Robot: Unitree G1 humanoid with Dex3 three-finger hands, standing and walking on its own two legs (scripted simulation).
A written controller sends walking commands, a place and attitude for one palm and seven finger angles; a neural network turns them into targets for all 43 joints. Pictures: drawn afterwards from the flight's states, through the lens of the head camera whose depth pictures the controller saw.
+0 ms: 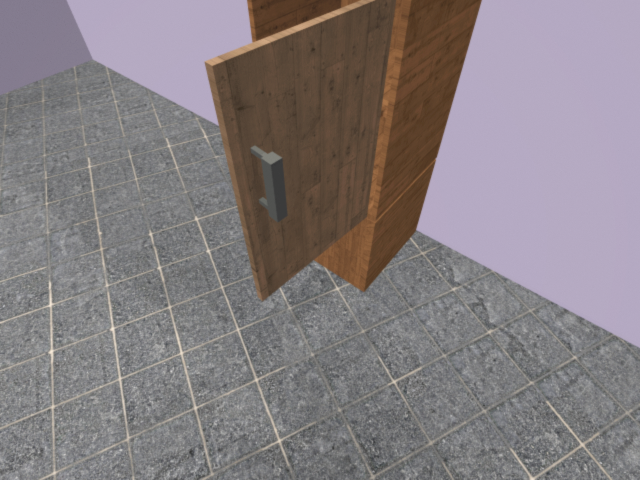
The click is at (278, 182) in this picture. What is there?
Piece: cupboard door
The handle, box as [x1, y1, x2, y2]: [250, 146, 287, 221]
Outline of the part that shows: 253,146 250,148 251,152 261,159 267,198 266,200 262,197 259,199 259,202 268,210 269,215 276,221 278,221 287,215 282,159 272,151 267,154 256,146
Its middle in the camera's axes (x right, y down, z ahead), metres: -0.10 -0.10 +0.68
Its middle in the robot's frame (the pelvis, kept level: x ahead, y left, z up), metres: +0.58 +0.13 +0.02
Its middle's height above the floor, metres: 0.80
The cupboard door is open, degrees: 84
